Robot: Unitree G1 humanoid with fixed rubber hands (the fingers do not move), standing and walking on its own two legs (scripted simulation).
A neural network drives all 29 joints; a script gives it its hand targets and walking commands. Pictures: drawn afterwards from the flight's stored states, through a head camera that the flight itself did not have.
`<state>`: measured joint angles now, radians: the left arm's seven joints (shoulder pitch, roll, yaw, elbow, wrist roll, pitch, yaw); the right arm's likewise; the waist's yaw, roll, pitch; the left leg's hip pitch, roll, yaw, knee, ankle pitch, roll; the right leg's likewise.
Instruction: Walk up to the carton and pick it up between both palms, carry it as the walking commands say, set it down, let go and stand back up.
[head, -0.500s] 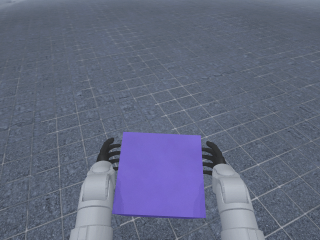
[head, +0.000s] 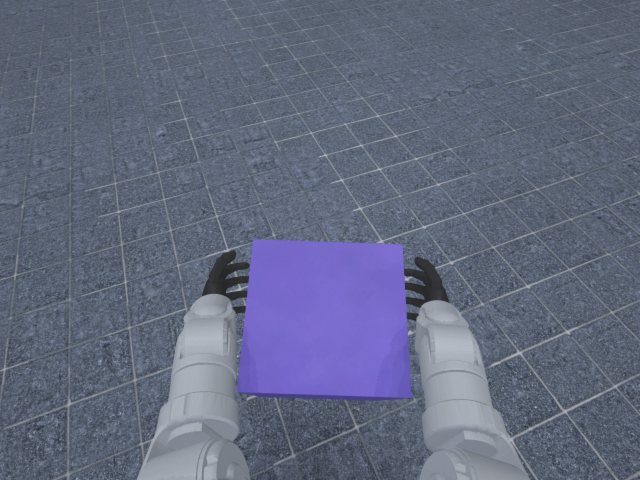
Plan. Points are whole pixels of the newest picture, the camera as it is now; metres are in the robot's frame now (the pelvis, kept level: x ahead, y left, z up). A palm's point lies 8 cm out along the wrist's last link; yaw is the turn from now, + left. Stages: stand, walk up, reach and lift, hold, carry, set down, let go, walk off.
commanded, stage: set down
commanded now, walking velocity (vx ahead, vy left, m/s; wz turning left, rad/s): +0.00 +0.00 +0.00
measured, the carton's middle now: (323, 330) +0.35 +0.03 -0.10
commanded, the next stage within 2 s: none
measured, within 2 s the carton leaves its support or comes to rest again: neither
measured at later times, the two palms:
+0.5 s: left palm (226, 333) +0.33 +0.19 -0.10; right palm (408, 338) +0.34 -0.10 -0.11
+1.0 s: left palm (240, 326) +0.37 +0.18 -0.17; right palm (402, 337) +0.38 -0.11 -0.18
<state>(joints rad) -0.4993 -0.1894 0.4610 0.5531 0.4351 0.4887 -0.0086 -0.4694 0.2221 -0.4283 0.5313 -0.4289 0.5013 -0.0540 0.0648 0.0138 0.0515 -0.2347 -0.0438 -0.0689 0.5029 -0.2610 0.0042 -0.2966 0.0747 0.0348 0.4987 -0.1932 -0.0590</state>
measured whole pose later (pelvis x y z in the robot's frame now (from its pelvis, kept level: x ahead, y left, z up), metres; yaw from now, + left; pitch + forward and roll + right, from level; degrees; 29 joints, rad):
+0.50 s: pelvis -0.01 +0.02 -0.04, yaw +0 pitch +22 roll +0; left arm -0.48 -0.18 0.41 0.55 0.32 0.18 0.06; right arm -0.47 0.21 -0.40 0.54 -0.35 0.17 -0.09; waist 0.06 0.00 -0.02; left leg -0.83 -0.08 -0.07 0.78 -0.32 0.02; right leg -0.88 0.07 0.05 0.74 -0.24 -0.03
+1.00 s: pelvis -0.03 +0.01 -0.11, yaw +0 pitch +34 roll +1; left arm -0.72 -0.13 0.51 0.60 0.33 0.24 0.01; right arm -0.69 0.17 -0.45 0.59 -0.34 0.24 -0.11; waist 0.05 -0.01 -0.14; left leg -1.29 -0.10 -0.05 1.14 -0.44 0.00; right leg -1.35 0.10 0.06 1.12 -0.35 -0.03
